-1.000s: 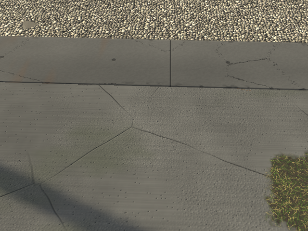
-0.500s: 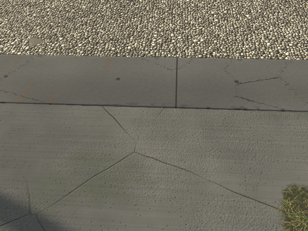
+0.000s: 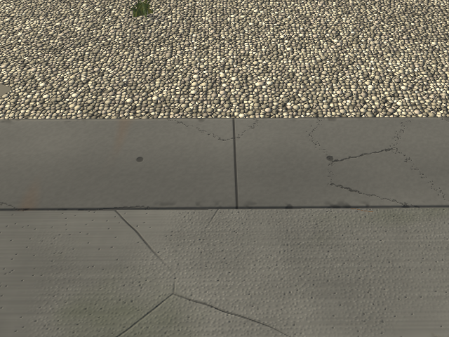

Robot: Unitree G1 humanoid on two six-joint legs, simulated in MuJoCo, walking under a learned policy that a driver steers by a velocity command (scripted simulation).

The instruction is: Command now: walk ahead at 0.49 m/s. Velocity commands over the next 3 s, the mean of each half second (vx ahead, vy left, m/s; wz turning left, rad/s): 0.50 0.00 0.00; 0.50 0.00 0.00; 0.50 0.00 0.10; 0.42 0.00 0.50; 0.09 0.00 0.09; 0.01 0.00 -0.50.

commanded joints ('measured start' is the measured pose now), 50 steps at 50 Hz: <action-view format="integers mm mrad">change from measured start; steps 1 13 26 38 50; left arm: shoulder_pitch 34 -161 95 246 119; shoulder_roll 46 87 112 141 82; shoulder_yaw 13 21 35 45 40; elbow -42 -126 -3 86 17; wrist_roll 12 -9 17 -5 -7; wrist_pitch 3 -30 -32 7 -6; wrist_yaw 7 -47 -39 -5 -3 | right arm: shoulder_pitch -41 80 -69 -416 -136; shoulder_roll -132 -189 -91 -75 -90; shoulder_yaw -21 -39 -28 -17 -35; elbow -55 -8 -106 -224 -120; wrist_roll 2 26 13 27 -4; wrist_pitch -18 33 31 6 -3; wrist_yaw -20 -40 -42 2 3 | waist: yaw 47 22 14 96 41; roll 74 115 -10 -26 127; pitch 55 33 5 96 -43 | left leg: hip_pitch -108 187 -534 -545 -1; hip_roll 279 341 242 180 322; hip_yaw -206 -180 -123 -77 -315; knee -204 14 739 256 -110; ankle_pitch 73 245 0 146 22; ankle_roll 171 81 -61 -36 127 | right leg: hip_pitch -18 170 523 738 67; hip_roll -42 77 -95 -133 -23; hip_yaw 1 -76 97 17 18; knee -144 -644 -1005 -962 43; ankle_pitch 162 106 304 275 -66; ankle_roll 27 -32 -195 -144 -16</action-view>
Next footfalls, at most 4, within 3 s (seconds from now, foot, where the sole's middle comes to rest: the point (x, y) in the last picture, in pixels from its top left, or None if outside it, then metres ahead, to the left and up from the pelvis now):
0.30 right None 0.34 -0.17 -0.78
0.86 left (203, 297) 0.65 0.08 -0.78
1.42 right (270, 210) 0.97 -0.17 -0.78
1.96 left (187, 163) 1.21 0.14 -0.78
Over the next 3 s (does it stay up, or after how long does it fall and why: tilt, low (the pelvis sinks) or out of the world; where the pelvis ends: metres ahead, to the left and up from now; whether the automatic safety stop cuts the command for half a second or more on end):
stays up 1.20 -0.01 0.00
